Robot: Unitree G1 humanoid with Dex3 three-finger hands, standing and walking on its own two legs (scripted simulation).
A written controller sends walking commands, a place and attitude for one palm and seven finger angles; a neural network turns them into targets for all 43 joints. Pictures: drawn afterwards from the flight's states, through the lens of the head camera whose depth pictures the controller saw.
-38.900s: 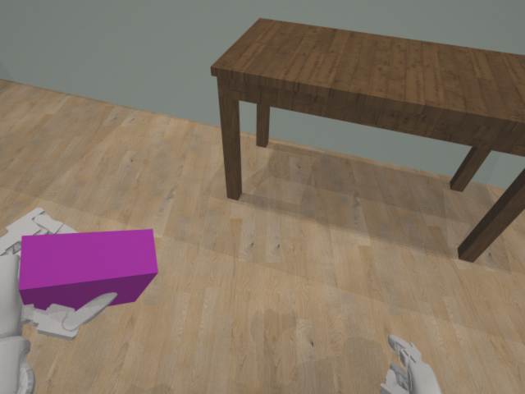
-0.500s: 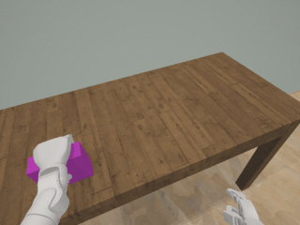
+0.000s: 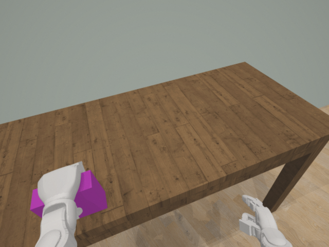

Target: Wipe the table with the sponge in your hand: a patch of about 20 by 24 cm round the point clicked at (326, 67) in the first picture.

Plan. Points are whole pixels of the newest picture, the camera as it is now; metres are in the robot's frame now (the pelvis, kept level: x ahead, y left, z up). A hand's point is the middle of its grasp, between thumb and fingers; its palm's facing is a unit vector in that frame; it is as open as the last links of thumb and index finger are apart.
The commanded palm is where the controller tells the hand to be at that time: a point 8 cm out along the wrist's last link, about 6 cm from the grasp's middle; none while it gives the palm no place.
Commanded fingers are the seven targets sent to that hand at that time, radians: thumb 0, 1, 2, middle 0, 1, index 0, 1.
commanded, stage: lift the sponge slowly off the table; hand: left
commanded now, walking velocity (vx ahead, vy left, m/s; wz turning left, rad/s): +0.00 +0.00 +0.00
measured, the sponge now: (76, 202) +0.22 +0.28 -0.01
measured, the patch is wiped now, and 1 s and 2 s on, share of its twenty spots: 0.90 0.90 0.90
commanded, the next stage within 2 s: none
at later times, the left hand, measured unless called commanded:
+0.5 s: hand (68, 198) +0.21 +0.27 +0.04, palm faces +0.00 -0.13 -0.99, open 9.2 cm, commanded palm +0.17 +0.26 +0.10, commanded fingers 0.00 0.10 1.30 -1.20 -1.60 -1.20 -1.60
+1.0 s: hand (65, 195) +0.20 +0.27 +0.06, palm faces +0.02 -0.13 -0.99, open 9.2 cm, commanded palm +0.18 +0.26 +0.13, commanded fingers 0.00 0.10 1.30 -1.20 -1.60 -1.20 -1.60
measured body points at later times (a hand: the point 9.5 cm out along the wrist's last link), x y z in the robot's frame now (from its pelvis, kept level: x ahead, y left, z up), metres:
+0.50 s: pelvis -0.01 +0.00 +0.00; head -0.04 -0.04 +0.45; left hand +0.20 +0.27 +0.09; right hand +0.23 -0.22 -0.07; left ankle -0.01 +0.09 -0.74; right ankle -0.01 -0.09 -0.74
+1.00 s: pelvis -0.01 -0.01 +0.01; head -0.05 -0.05 +0.45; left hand +0.20 +0.27 +0.11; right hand +0.24 -0.20 -0.06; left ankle -0.01 +0.09 -0.74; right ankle -0.01 -0.09 -0.74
